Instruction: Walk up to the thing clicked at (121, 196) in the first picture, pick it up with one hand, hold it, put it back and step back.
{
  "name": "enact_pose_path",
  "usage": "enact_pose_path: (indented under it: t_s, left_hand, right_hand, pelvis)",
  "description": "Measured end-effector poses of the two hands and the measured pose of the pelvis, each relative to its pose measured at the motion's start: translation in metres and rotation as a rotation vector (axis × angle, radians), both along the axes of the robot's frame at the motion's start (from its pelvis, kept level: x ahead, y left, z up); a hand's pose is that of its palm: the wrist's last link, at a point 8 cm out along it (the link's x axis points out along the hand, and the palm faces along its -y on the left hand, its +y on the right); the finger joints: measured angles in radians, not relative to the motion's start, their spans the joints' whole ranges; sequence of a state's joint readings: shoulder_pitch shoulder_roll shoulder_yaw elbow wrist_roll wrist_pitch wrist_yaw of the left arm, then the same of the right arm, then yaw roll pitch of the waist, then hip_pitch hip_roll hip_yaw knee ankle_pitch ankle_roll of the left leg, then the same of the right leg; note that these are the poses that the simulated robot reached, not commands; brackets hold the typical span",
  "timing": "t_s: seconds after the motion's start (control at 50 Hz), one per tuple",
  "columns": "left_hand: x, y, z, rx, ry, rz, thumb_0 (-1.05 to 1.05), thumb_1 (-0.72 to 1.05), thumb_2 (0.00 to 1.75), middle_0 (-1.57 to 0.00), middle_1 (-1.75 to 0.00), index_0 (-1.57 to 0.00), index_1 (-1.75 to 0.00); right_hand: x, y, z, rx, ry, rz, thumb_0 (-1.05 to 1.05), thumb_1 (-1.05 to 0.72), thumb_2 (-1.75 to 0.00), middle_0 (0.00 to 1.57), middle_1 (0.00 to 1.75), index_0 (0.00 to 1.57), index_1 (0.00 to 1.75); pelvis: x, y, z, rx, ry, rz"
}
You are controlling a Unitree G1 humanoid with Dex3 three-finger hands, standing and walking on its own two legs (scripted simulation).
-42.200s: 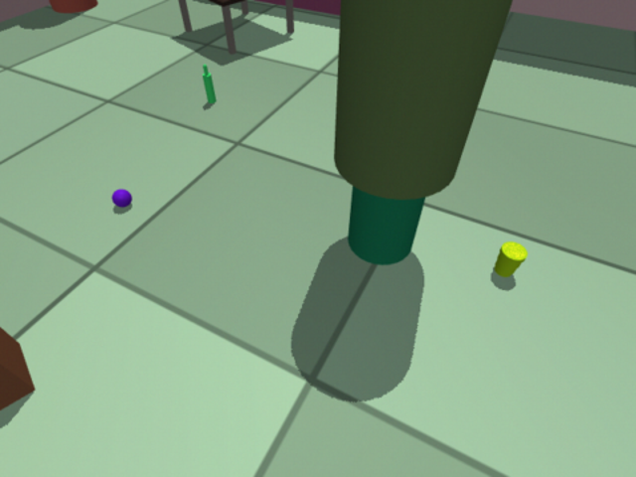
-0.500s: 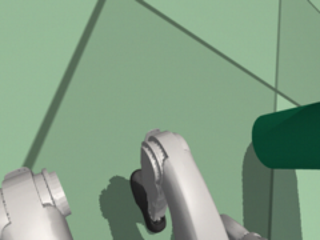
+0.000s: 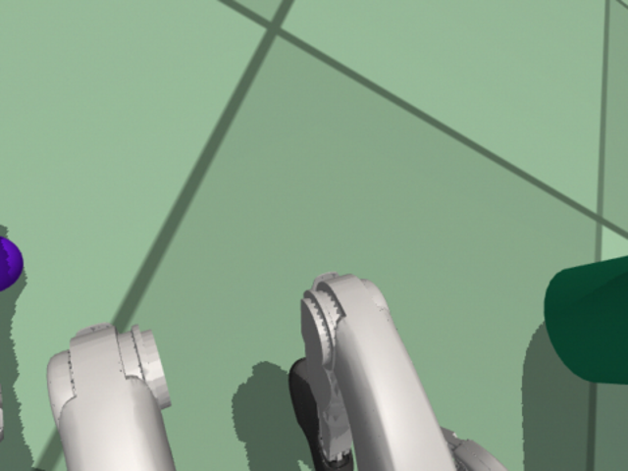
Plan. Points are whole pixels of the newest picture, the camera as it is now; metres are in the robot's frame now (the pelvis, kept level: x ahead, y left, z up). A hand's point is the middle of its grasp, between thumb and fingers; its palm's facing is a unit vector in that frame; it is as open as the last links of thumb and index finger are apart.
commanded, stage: withdraw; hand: left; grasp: from above
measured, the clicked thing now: out of the picture +0.42 +0.34 -0.26
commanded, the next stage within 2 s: home in 0.62 s
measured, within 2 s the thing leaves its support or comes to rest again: neither
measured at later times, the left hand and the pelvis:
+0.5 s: hand out of the picture +0.38 +0.32 -0.12, palm faces -0.50 -0.12 -0.86, open 14.0 cm; pelvis -0.02 -0.02 +0.04, yaw +6 degrees
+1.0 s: hand out of the picture +0.40 +0.34 -0.05, palm faces -0.35 -0.22 -0.91, open 12.8 cm; pelvis -0.01 +0.00 +0.07, yaw +6 degrees
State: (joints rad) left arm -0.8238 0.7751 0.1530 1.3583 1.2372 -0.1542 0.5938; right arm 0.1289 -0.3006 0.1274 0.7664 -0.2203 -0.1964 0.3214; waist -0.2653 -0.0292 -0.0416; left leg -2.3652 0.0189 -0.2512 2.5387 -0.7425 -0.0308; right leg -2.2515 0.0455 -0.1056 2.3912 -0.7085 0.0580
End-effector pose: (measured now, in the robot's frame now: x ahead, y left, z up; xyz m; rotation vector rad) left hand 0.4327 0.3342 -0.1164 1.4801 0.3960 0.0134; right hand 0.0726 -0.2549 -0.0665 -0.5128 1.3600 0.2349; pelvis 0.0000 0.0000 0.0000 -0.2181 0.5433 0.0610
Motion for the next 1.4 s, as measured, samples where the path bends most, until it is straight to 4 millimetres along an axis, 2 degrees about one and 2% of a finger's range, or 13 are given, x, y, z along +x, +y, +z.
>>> enact_pose_path:
  t_s: [0.14, 0.2, 0.24, 0.34, 0.42, 0.54, 0.64, 0.74, 0.88, 0.98, 1.12, 1.26, 1.4]
  left_hand:
    - [-0.015, 0.018, 0.083, 0.069, 0.106, 0.092, 0.00, -0.51, 1.00, -0.08, -0.99, -0.09, -1.00]
    - [-0.024, 0.015, 0.104, 0.046, 0.200, 0.098, 0.00, -0.52, 1.01, -0.08, -1.00, -0.08, -1.01]
    - [-0.030, 0.009, 0.109, 0.019, 0.260, 0.083, 0.00, -0.52, 1.01, -0.08, -1.00, -0.08, -1.01]
    - [-0.045, -0.007, 0.098, -0.060, 0.350, -0.003, 0.00, -0.52, 1.02, -0.08, -1.02, -0.08, -1.03]
    - [-0.048, -0.012, 0.078, -0.086, 0.327, -0.092, 0.01, -0.52, 1.02, -0.09, -1.02, -0.09, -1.03]
    - [-0.040, -0.006, 0.041, -0.066, 0.243, -0.135, 0.00, -0.51, 1.01, -0.09, -1.02, -0.09, -1.02]
    - [-0.028, 0.001, 0.023, -0.021, 0.169, -0.112, 0.00, -0.51, 1.00, -0.09, -1.01, -0.09, -1.01]
    - [-0.011, 0.007, 0.032, 0.026, 0.090, -0.051, 0.00, -0.50, 0.99, -0.09, -1.01, -0.10, -1.00]
    - [-0.005, 0.013, 0.073, 0.022, 0.121, 0.054, 0.00, -0.39, 0.92, -0.16, -0.89, -0.16, -0.89]
    - [-0.022, 0.012, 0.115, -0.064, 0.140, 0.105, 0.00, -0.20, 0.84, -0.19, -0.68, -0.19, -0.68]
    - [-0.085, 0.003, 0.171, -0.291, 0.166, 0.187, 0.00, 0.24, 0.78, -0.19, -0.42, -0.20, -0.43]
    - [-0.152, -0.013, 0.223, -0.522, 0.125, 0.279, 0.01, 0.66, 0.85, -0.21, -0.33, -0.21, -0.33]
    - [-0.199, -0.027, 0.278, -0.695, 0.080, 0.435, 0.01, 0.83, 0.88, -0.21, -0.31, -0.22, -0.31]
  right_hand:
    - [0.032, 0.000, 0.000, 0.073, -0.088, -0.104, 0.01, -0.90, -0.90, 0.20, 0.30, 0.20, 0.30]
    - [0.040, -0.002, 0.008, 0.080, -0.119, -0.111, 0.00, -0.91, -0.90, 0.20, 0.30, 0.20, 0.30]
    - [0.042, -0.004, 0.015, 0.070, -0.133, -0.111, 0.00, -0.91, -0.90, 0.20, 0.30, 0.20, 0.30]
    - [0.035, -0.017, 0.030, -0.011, -0.128, -0.088, 0.00, -0.90, -0.90, 0.20, 0.30, 0.20, 0.30]
    - [0.023, -0.032, 0.034, -0.098, -0.093, -0.068, 0.00, -0.90, -0.90, 0.20, 0.30, 0.20, 0.30]
    - [0.003, -0.042, 0.023, -0.192, -0.041, -0.058, 0.00, -0.90, -0.90, 0.20, 0.29, 0.20, 0.30]
    - [-0.015, -0.032, 0.007, -0.199, 0.003, -0.078, 0.00, -0.90, -0.89, 0.20, 0.29, 0.20, 0.30]
    - [-0.027, -0.012, -0.006, -0.139, 0.046, -0.131, 0.01, -0.90, -0.89, 0.20, 0.29, 0.20, 0.30]
    - [-0.021, 0.010, -0.003, -0.029, 0.036, -0.205, 0.01, -0.89, -0.89, 0.20, 0.29, 0.20, 0.30]
    - [-0.004, 0.013, 0.019, 0.013, -0.007, -0.243, 0.01, -0.89, -0.89, 0.20, 0.29, 0.20, 0.30]
    - [0.045, 0.004, 0.072, 0.012, -0.132, -0.210, 0.01, -0.90, -0.90, 0.20, 0.29, 0.20, 0.30]
    - [0.112, 0.004, 0.138, 0.003, -0.338, -0.136, 0.01, -0.90, -0.90, 0.20, 0.29, 0.20, 0.30]
    - [0.164, 0.031, 0.204, 0.077, -0.543, -0.102, 0.01, -0.90, -0.90, 0.20, 0.29, 0.20, 0.30]
  pelvis:
    - [-0.006, -0.003, 0.032, 0.052, 0.039, 0.032]
    - [-0.012, -0.006, 0.047, 0.072, 0.033, 0.043]
    - [-0.016, -0.009, 0.055, 0.083, 0.026, 0.051]
    - [-0.023, -0.015, 0.064, 0.095, 0.009, 0.059]
    - [-0.025, -0.018, 0.055, 0.095, 0.001, 0.057]
    - [-0.025, -0.017, 0.026, 0.082, -0.024, 0.052]
    - [-0.024, -0.012, 0.012, 0.067, -0.024, 0.049]
    - [-0.017, -0.007, 0.011, 0.060, 0.020, 0.047]
    - [-0.009, -0.003, 0.035, 0.060, 0.072, 0.047]
    - [-0.006, -0.002, 0.065, 0.065, 0.085, 0.055]
    - [-0.006, -0.004, 0.118, 0.086, 0.067, 0.069]
    - [-0.009, -0.008, 0.168, 0.102, 0.022, 0.091]
    - [-0.006, -0.009, 0.217, 0.120, -0.039, 0.116]
